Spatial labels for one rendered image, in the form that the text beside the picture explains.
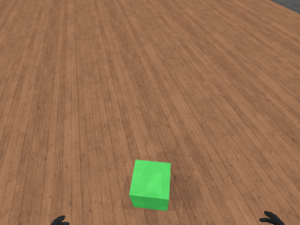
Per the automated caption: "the robot right hand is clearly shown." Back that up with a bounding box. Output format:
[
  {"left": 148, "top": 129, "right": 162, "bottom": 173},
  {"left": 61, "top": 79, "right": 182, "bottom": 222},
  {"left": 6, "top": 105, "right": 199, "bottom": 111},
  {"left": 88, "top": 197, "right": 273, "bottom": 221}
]
[{"left": 259, "top": 211, "right": 285, "bottom": 225}]

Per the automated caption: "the carton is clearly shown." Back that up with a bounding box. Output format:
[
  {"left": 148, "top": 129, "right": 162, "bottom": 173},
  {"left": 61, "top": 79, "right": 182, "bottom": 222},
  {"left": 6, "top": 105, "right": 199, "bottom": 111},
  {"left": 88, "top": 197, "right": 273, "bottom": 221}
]
[{"left": 129, "top": 159, "right": 171, "bottom": 211}]

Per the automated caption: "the robot left hand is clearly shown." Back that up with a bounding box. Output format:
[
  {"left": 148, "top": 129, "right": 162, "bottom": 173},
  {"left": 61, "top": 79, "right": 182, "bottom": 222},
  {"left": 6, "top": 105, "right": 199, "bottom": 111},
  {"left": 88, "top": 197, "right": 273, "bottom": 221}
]
[{"left": 51, "top": 215, "right": 70, "bottom": 225}]

